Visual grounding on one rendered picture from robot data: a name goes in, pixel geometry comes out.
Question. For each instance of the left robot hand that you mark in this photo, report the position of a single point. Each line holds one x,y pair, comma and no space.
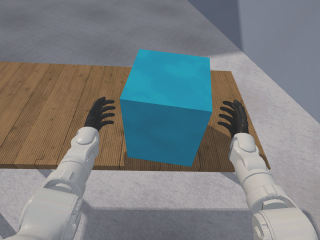
95,116

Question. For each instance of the right robot hand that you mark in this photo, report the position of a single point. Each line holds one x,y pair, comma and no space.
239,123

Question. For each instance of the robot right upper arm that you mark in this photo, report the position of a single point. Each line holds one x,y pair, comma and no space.
281,224

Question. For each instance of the carton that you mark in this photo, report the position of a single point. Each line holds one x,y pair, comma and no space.
166,105

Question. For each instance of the table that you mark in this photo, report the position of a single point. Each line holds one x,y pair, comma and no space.
43,105

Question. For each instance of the robot left upper arm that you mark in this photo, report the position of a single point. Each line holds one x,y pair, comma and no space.
52,215

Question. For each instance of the robot right forearm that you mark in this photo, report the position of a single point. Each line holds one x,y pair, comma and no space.
261,190

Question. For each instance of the robot left forearm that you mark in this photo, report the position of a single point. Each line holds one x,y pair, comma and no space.
74,169

